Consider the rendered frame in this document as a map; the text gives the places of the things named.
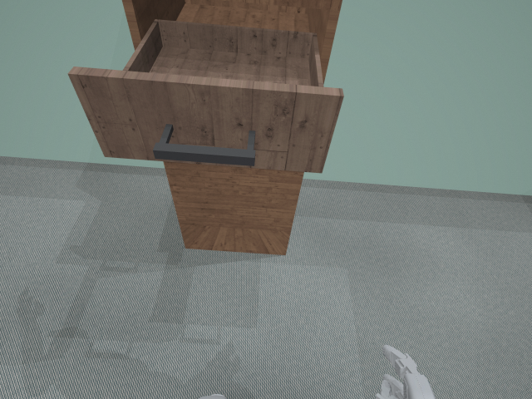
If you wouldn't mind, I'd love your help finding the drawer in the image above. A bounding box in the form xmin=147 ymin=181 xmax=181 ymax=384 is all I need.
xmin=68 ymin=19 xmax=344 ymax=173

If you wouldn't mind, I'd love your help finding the handle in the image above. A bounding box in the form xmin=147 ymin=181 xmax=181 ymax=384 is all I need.
xmin=153 ymin=124 xmax=255 ymax=166

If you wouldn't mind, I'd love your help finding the robot right hand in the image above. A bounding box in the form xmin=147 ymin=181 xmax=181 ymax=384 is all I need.
xmin=376 ymin=345 xmax=436 ymax=399

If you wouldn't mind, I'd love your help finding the cabinet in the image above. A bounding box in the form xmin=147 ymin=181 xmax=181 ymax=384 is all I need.
xmin=122 ymin=0 xmax=342 ymax=255

